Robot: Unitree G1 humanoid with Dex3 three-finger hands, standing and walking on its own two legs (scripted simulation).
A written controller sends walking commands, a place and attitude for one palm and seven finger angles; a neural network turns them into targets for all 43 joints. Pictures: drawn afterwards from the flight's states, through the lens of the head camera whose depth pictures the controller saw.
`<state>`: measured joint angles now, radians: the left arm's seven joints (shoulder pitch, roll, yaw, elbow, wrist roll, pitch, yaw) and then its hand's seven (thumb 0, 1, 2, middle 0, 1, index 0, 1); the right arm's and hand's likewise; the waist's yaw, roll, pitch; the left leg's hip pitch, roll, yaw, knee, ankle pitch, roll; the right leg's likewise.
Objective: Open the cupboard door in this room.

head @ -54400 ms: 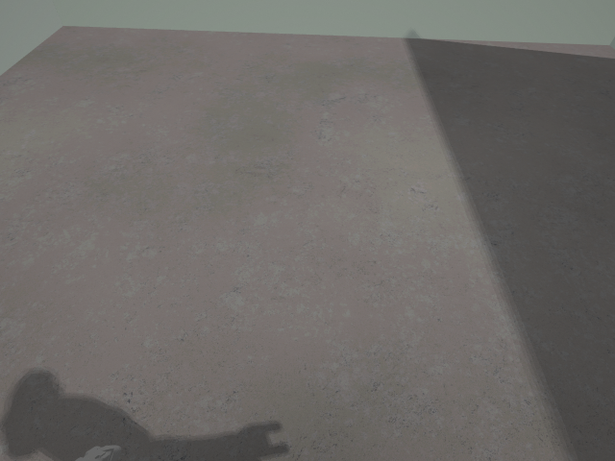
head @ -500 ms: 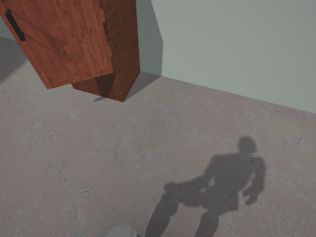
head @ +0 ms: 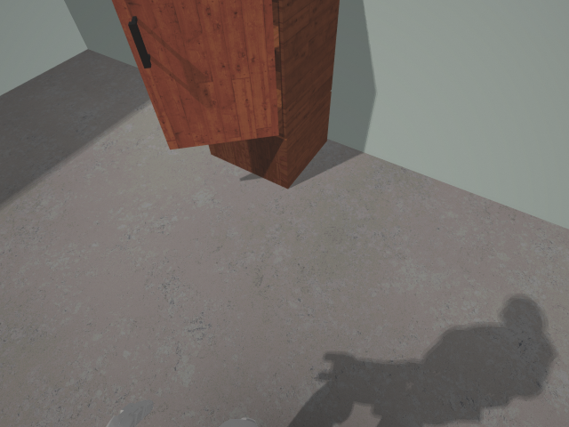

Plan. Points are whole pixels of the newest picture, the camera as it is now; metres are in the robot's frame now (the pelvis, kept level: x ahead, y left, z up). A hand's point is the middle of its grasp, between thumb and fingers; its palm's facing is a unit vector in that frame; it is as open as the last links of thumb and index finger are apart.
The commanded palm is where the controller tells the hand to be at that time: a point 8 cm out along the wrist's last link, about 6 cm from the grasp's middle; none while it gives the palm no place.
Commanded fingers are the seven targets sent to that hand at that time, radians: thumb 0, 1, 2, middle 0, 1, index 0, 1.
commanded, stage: turn to face it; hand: left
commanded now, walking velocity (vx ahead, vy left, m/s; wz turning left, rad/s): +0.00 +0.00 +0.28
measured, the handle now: (141, 42) +1.06 +0.46 +0.00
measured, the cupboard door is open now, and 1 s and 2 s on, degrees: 42 42 42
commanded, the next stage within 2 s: take the last steps up to it in 0.12 s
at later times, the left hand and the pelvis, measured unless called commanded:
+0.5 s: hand out of the picture -0.02 +0.22 -0.17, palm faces +0.22 -0.96 -0.18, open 7.4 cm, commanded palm none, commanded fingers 0.00 0.90 0.90 -0.20 -0.30 -0.20 -0.30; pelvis +0.02 +0.03 +0.01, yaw +10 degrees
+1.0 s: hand (173, 408) +0.17 +0.20 -0.15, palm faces +0.24 -0.95 -0.22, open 7.1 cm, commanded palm none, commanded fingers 0.00 0.90 0.90 -0.20 -0.30 -0.20 -0.30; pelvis +0.16 +0.01 +0.02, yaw +12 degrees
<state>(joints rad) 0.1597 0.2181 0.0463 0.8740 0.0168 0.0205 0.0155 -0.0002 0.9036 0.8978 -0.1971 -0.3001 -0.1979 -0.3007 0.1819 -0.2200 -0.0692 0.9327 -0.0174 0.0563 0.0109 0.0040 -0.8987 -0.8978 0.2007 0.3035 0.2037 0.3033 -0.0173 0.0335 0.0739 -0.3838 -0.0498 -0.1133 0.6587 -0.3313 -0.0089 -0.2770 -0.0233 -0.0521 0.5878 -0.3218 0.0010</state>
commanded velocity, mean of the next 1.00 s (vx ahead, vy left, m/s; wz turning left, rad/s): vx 0.24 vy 0.04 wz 0.10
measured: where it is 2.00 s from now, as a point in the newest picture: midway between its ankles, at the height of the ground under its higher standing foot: (267, 331)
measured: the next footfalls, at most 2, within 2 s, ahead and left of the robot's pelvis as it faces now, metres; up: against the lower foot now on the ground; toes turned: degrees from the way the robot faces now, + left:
left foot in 0.36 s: +0.02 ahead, +0.12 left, +0.00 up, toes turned +12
right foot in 0.80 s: +0.20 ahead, -0.08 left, +0.00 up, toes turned +2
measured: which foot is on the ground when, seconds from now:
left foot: up 0.00-0.34, down 0.36-0.80, up 0.82-1.00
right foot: down 0.00-0.36, up 0.38-0.78, down 0.80-1.00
